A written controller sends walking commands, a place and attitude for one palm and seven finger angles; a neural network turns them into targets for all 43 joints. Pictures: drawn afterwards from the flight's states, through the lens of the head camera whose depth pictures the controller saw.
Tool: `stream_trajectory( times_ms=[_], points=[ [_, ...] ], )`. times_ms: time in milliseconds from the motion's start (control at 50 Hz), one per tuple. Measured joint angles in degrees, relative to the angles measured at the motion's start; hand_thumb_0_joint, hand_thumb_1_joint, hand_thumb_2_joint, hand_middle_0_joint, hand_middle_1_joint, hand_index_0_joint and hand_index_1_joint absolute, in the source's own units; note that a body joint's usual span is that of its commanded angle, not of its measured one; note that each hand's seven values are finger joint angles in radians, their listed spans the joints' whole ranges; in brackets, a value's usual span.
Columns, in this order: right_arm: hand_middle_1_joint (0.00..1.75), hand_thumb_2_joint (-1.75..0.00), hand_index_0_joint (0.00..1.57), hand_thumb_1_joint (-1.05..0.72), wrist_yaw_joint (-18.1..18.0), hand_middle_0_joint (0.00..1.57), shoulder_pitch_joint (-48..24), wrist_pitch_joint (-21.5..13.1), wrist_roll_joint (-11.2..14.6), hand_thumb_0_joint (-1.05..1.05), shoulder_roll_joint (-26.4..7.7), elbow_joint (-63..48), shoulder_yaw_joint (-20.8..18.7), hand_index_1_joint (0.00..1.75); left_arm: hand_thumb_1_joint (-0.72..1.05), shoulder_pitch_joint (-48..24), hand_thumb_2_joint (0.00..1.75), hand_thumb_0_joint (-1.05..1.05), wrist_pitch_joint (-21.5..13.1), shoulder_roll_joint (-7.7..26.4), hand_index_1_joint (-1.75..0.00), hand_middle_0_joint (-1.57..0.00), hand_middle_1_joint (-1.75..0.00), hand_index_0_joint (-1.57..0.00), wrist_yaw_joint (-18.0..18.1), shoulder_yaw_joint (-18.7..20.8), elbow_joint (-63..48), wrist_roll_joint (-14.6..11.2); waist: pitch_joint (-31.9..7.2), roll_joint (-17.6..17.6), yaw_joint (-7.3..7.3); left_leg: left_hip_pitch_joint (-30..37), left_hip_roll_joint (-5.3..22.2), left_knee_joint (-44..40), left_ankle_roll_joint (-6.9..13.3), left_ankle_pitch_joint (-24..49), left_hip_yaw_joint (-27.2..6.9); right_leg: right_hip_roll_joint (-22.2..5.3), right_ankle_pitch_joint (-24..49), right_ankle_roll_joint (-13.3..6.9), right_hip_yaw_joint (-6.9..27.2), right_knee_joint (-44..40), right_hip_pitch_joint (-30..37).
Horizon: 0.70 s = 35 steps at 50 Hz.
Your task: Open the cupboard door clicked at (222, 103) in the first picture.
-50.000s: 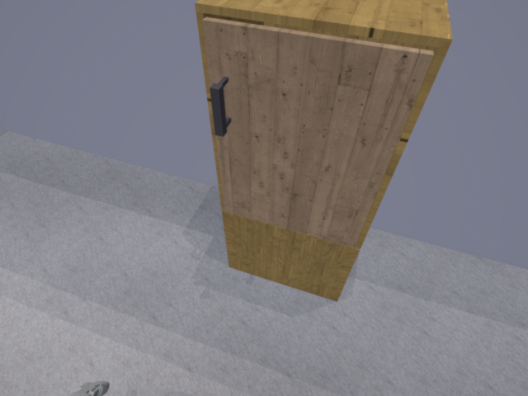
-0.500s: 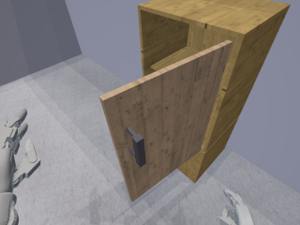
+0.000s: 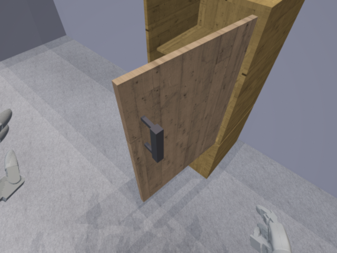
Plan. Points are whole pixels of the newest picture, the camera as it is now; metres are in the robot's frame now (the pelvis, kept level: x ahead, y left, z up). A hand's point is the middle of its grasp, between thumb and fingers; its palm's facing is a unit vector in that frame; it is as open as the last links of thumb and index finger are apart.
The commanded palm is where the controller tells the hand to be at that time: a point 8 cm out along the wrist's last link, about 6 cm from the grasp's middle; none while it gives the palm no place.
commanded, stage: step back with the hand held close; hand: left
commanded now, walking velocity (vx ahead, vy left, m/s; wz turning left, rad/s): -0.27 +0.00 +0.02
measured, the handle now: (151, 139) +0.35 +0.07 +0.07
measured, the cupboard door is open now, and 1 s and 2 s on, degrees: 82 82 82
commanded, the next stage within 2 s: stop stepping back and stand still in 0.86 s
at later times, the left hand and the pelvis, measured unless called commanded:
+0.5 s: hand out of the picture +0.13 +0.27 +0.17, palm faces +0.48 -0.70 -0.53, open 7.4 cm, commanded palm +0.06 +0.31 +0.18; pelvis -0.07 +0.00 -0.02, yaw +3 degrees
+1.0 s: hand out of the picture +0.02 +0.26 +0.18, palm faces +0.40 -0.75 -0.52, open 7.4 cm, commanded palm -0.04 +0.30 +0.18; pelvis -0.17 +0.00 +0.01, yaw +1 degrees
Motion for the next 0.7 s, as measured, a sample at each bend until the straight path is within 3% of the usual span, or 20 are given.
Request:
stream_trajectory(
  times_ms=[280, 360, 440, 520, 560, 600, 700],
  points=[
    [0.30, -0.90, 0.21, -0.90, 0.4, 0.20, 2.4, -2.4, -0.5, 0.02, 0.4, -0.9, 1.4, 0.30, 0.89, -4.1, 0.90, 0.02, -2.3, -3.5, -0.30, -0.22, -0.30, -0.22, 1.3, 0.2, 0.0, 2.7, 0.6, -0.3, 0.49, -7.7, 0.2, 10.0, 0.8, -3.3, -0.4, 0.1, -0.1, -0.1, -0.1, 6.5, -5.7],
    [0.30, -0.90, 0.21, -0.90, 0.4, 0.20, 2.9, -2.9, -0.7, 0.02, 0.4, -0.2, 1.5, 0.30, 0.88, -4.4, 0.90, 0.02, -3.4, -2.7, -0.30, -0.22, -0.30, -0.22, 1.8, 0.9, -1.7, 2.3, 1.0, -0.8, -0.08, -9.2, 0.3, 10.6, 0.6, -3.2, -0.7, 0.3, -0.4, -0.2, -0.2, 6.6, -6.9],
    [0.30, -0.90, 0.21, -0.90, 0.3, 0.20, 3.4, -3.7, -0.8, 0.02, 0.5, -0.1, 1.2, 0.30, 0.88, -4.5, 0.90, 0.02, -4.6, -0.8, -0.30, -0.22, -0.30, -0.22, 1.9, 2.6, -2.5, 2.4, 1.8, -0.6, -0.99, -9.8, 0.5, 10.1, 0.9, 1.7, -0.9, 1.5, -2.3, 0.5, 1.0, 9.4, -8.0],
    [0.30, -0.90, 0.21, -0.90, 0.6, 0.20, 4.4, -4.3, -0.8, 0.02, 1.2, 1.1, 0.6, 0.30, 0.88, -4.1, 0.90, 0.01, -5.3, -0.1, -0.30, -0.22, -0.30, -0.22, 1.3, 4.0, -0.5, 2.9, 0.0, 0.5, -1.00, -11.0, 1.0, 10.4, 0.7, 1.1, -1.8, 3.9, -8.4, 0.7, 2.7, 16.1, -3.8],
    [0.30, -0.90, 0.21, -0.90, 0.8, 0.20, 4.1, -4.7, -0.9, 0.02, 1.6, 1.4, 0.6, 0.30, 0.88, -3.7, 0.90, 0.01, -5.6, -0.4, -0.30, -0.22, -0.30, -0.22, 1.3, 4.9, 0.1, 2.6, -1.2, 0.6, -0.34, -12.5, 1.5, 9.9, 0.2, 1.9, -1.5, 4.5, -12.6, -0.3, 3.7, 12.5, -0.7],
    [0.30, -0.90, 0.21, -0.90, 1.4, 0.20, 2.2, -4.9, -0.7, 0.02, 1.5, 2.3, 0.5, 0.30, 0.89, -3.9, 0.90, 0.01, -5.5, -1.7, -0.30, -0.22, -0.30, -0.22, 1.3, 4.4, 0.6, 1.7, -0.3, 1.1, 0.09, -13.0, 2.3, 8.9, -0.6, 2.7, -1.6, 5.5, -11.5, -1.2, 4.0, 10.1, -0.9],
    [0.30, -0.90, 0.21, -0.90, 1.7, 0.20, -0.2, -4.1, -0.2, 0.02, 1.6, 3.5, 0.3, 0.30, 0.89, -3.5, 0.90, 0.02, -3.4, -2.1, -0.30, -0.21, -0.30, -0.22, 0.2, -0.7, -0.6, 1.5, 0.3, -1.5, -0.24, -12.6, 0.5, 18.0, -3.0, -7.8, -2.4, 3.6, -5.9, -0.9, 4.3, 5.4, -1.1]
  ],
)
